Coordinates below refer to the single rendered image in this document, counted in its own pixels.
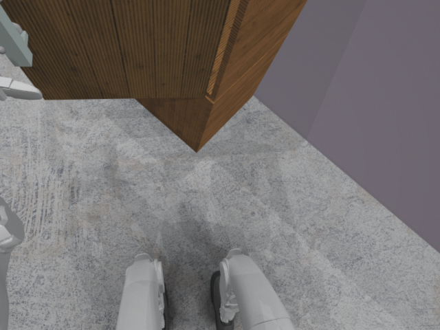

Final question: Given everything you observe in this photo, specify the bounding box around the left robot upper arm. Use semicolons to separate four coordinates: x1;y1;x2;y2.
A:
0;196;25;330

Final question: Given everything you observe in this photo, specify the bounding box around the right robot foot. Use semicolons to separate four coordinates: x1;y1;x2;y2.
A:
210;271;234;330

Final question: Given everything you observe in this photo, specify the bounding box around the handle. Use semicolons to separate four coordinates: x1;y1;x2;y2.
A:
0;4;33;67

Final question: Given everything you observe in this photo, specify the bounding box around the robot left hand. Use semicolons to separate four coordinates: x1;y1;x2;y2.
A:
0;0;43;101

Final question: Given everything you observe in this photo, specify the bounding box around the cupboard door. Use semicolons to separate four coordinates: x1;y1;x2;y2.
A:
0;0;232;100

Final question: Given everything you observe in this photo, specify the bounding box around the right robot thigh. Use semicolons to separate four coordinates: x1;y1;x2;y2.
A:
219;254;296;330

